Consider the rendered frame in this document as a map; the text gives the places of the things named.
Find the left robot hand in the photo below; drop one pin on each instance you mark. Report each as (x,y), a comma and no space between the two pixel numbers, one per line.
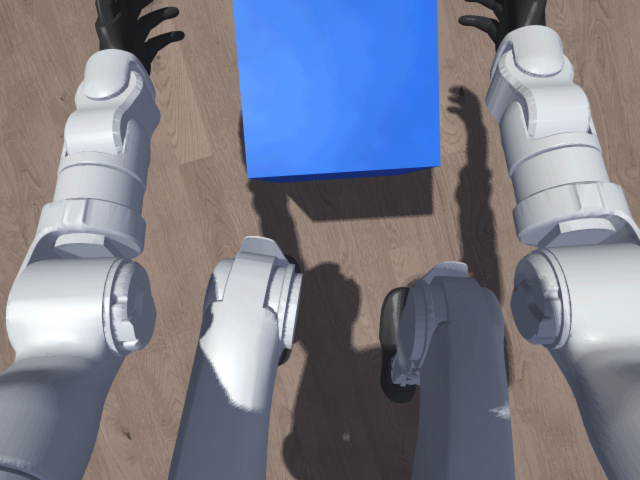
(118,28)

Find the left robot forearm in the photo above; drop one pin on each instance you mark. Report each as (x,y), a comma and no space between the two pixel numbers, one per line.
(102,175)

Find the carton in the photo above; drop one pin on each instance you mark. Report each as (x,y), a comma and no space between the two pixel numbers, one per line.
(336,89)

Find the left robot shin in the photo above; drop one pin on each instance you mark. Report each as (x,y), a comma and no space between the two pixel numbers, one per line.
(220,275)

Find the robot left upper arm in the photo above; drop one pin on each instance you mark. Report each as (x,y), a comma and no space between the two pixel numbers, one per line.
(72,323)

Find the right robot forearm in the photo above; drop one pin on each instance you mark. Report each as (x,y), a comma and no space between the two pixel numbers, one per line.
(553,155)

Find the right robot shin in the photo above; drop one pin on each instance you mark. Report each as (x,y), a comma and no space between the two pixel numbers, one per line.
(404,370)

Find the robot shin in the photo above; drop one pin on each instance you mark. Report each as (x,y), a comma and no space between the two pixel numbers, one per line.
(404,370)
(220,275)

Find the robot right upper arm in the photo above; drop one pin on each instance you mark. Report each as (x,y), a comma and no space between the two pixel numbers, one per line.
(582,303)

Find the right robot hand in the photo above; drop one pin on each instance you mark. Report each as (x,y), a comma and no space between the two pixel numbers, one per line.
(512,14)

